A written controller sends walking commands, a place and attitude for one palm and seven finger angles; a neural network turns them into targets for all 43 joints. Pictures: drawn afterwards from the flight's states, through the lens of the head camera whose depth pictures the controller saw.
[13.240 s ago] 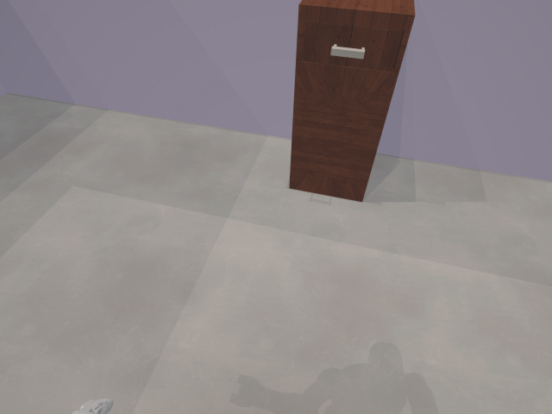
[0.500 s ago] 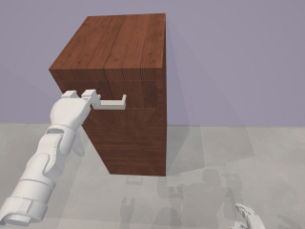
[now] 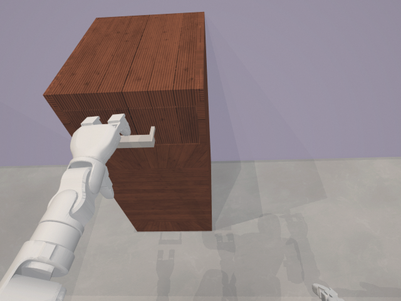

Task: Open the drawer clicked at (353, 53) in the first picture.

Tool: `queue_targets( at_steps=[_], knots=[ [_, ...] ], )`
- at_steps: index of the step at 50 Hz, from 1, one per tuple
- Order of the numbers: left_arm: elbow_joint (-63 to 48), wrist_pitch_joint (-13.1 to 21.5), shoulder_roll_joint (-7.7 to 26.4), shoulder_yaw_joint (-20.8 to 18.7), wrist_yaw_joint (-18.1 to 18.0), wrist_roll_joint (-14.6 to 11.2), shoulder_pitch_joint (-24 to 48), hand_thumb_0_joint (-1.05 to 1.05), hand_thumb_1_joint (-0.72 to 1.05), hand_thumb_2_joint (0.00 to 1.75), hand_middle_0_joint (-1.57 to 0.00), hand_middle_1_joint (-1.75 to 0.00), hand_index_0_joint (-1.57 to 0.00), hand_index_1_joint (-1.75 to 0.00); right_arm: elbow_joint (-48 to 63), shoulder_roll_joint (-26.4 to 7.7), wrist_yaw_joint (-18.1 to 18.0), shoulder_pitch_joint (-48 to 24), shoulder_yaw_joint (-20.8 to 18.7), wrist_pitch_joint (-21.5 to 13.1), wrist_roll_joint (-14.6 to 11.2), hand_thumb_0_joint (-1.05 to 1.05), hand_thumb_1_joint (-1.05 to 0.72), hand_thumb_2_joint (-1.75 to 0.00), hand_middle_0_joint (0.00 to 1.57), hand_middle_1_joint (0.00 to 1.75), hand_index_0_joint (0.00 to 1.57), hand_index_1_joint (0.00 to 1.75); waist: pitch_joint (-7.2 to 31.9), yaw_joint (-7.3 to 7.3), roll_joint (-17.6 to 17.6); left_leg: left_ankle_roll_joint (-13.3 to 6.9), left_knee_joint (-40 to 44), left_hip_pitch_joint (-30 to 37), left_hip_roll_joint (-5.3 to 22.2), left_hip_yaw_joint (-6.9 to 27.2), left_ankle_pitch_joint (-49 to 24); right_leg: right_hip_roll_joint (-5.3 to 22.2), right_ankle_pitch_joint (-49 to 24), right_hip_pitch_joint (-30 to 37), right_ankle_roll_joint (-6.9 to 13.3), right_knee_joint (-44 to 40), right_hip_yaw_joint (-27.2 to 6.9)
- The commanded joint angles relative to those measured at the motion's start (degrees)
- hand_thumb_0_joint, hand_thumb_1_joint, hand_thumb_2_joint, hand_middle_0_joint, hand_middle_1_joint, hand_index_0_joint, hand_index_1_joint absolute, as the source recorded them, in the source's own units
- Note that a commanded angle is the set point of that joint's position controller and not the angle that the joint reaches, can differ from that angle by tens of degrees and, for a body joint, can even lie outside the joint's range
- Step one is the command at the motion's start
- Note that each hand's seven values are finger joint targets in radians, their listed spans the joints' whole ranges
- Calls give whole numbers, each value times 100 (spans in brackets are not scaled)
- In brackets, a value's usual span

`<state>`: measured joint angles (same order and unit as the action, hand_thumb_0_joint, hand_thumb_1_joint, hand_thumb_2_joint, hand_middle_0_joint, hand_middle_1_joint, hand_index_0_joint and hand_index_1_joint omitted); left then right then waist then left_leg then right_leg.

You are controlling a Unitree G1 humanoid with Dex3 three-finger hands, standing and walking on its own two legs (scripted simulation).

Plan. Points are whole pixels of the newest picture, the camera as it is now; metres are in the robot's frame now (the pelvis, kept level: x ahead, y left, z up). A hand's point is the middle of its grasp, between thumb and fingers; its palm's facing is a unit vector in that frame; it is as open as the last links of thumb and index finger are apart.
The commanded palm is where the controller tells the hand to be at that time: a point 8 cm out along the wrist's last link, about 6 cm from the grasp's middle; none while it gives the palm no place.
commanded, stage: move the hooked fingers above the handle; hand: left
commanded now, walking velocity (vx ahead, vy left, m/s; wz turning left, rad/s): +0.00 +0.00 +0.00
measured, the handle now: (133, 135) +0.51 +0.23 +0.00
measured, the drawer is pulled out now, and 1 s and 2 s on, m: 0.00 0.00 0.00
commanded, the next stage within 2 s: lower the fingers behind the handle in 1.30 s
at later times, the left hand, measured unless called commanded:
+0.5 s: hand (125, 139) +0.45 +0.22 +0.06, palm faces -0.06 -0.02 -1.00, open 13.9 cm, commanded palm +0.43 +0.22 +0.12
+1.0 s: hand (128, 135) +0.46 +0.22 +0.06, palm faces -0.04 -0.02 -1.00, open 13.8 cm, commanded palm +0.45 +0.22 +0.12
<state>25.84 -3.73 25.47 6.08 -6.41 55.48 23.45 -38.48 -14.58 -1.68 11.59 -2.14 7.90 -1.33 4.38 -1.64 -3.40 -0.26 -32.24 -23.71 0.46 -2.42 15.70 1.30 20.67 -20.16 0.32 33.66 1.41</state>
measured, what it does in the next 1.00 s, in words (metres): stands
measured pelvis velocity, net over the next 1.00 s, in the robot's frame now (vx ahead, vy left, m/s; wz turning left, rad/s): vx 0.00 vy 0.00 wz -0.02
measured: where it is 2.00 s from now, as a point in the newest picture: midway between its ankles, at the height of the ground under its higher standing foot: outside the picture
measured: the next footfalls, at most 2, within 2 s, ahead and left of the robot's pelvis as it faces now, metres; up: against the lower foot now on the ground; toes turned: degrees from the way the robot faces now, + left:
none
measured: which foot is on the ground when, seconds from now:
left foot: down 0.00-1.00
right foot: down 0.00-1.00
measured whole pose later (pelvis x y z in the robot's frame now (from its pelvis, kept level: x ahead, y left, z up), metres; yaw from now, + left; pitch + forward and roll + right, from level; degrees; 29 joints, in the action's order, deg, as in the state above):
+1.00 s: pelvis +0.00 +0.00 -0.01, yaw -1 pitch +14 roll +0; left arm 55.6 0.6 27.1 3.3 -12.5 59.9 44.0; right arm -40.6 -14.5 -1.5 19.5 -3.4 7.9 -0.8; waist 7.5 4.6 -2.9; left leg -0.4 -37.2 -34.1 1.9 -3.1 17.0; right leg 0.0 20.7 -30.3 0.3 37.1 0.5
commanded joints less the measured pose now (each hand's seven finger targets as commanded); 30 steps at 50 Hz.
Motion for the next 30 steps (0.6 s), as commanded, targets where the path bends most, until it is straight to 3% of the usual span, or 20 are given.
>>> queue_targets(
  at_steps=[1, 5, 6, 8, 12, 14, 15, 16, 19, 20, 21, 24, 26, 28, 30],
  knots=[
    [-949, 86, 1199, -467, -124, 69, 2557, 0, -50, 30, -30, -120, -30, -120, 718, -729, -91, -155, -253, -179, -9, 0, -90, -90, 20, 30, 20, 30, 1820, 180, 353, -237, 5, 1283, -220, 54, -2195, -304, -2417, 292, 152, -269, 30],
    [-485, 327, 1362, -617, -162, 125, 2941, 0, -50, 30, -30, -120, -30, -120, 636, -706, -127, 5, -260, -182, -2, 0, -90, -90, 20, 30, 20, 30, 1705, 222, 259, -239, -70, 1161, -226, 69, -2041, -314, -2252, 111, 173, -227, 24],
    [-324, 358, 1217, -490, -181, 130, 3042, 0, -50, 30, -30, -120, -30, -120, 610, -690, -129, 40, -257, -182, 2, 0, -90, -90, 20, 30, 20, 30, 1651, 258, 283, -246, -94, 1139, -227, 54, -1992, -311, -2232, 25, 164, -231, 22],
    [1, 442, 1451, -680, -249, 176, 3302, 0, -50, 30, -30, -120, -30, -120, 569, -720, -140, 143, -258, -177, 4, 0, -90, -90, 20, 30, 20, 30, 1617, 270, 332, -230, -103, 944, -226, 65, -1826, -314, -2053, -7, 169, -213, 18],
    [459, 483, 1376, -560, -438, 275, 3816, 0, -50, 30, -30, -120, -30, -120, 502, -712, -125, 331, -291, -196, 2, 0, -90, -90, 20, 30, 20, 30, 1799, 352, 191, -229, -199, 865, -223, 48, -1760, -307, -2024, -194, 173, -131, -6],
    [579, 510, 1528, -707, -511, 306, 3882, 0, -50, 30, -30, -120, -30, -120, 495, -734, -114, 447, -328, -195, 15, 0, -90, -90, 20, 30, 20, 30, 2094, 339, 216, -237, -265, 859, -220, 41, -1869, -314, -2151, -95, 165, -71, -21],
    [709, 485, 1354, -553, -522, 289, 3890, 0, -50, 30, -30, -120, -30, -120, 490, -723, -105, 495, -329, -190, 19, 0, -90, -90, 20, 30, 20, 30, 2134, 382, 255, -245, -299, 836, -233, 20, -1898, -312, -2257, -84, 154, -66, -27],
    [918, 464, 1498, -687, -539, 300, 3894, 0, -50, 30, -30, -120, -30, -120, 449, -746, -107, 552, -341, -181, 18, 0, -90, -90, 20, 30, 20, 30, 2086, 394, 313, -239, -303, 749, -214, 17, -1856, -315, -2254, -105, 149, -55, -22],
    [1078, 467, 1490, -603, -540, 297, 4168, 0, -50, 30, -30, -120, -30, -120, 421, -795, -78, 702, -354, -163, 23, 0, -90, -90, 20, 30, 20, 30, 2180, 482, 340, -257, -349, 625, -216, -1, -1861, -308, -2366, -93, 128, -43, -53],
    [1327, 431, 1553, -691, -540, 310, 3982, 0, -50, 30, -30, -120, -30, -120, 412, -793, -90, 727, -369, -148, 18, 0, -90, -90, 20, 30, 20, 30, 2112, 469, 500, -271, -364, 527, -224, -30, -1791, -307, -2387, -52, 110, -63, -74],
    [1346, 445, 1655, -720, -541, 316, 4127, 0, -50, 30, -30, -120, -30, -120, 395, -825, -99, 777, -358, -136, 22, 0, -90, -90, 20, 30, 20, 30, 2131, 497, 482, -269, -355, 441, -222, -35, -1802, -293, -2472, -12, 101, -50, -87],
    [1416, 523, 1533, -598, -546, 325, 4377, 0, -50, 30, -30, -120, -30, -120, 370, -814, -90, 901, -396, -140, 23, 0, -90, -90, 20, 30, 20, 30, 2192, 585, 424, -287, -395, 426, -223, -39, -1757, -310, -2432, -94, 91, -57, -114],
    [1395, 602, 1669, -724, -591, 345, 4448, 0, -50, 30, -30, -120, -30, -120, 333, -835, -81, 996, -421, -144, 41, 0, -90, -90, 20, 30, 20, 30, 2304, 573, 295, -287, -444, 458, -219, -42, -1870, -322, -2533, -109, 99, -14, -134],
    [1575, 661, 1824, -840, -621, 348, 4509, 0, -50, 30, -30, -120, -30, -120, 284, -870, -91, 1105, -427, -130, 52, 0, -90, -90, 20, 30, 20, 30, 2329, 631, 403, -282, -462, 321, -218, -15, -1849, -321, -2530, -59, 98, -7, -132],
    [1606, 678, 1712, -740, -705, 403, 4683, 0, -50, 30, -30, -120, -30, -120, 236, -851, -73, 1162, -448, -144, 51, 0, -90, -90, 20, 30, 20, 30, 2319, 665, 168, -270, -480, 407, -189, -9, -1847, -348, -2378, -324, 113, 35, -102]
  ],
)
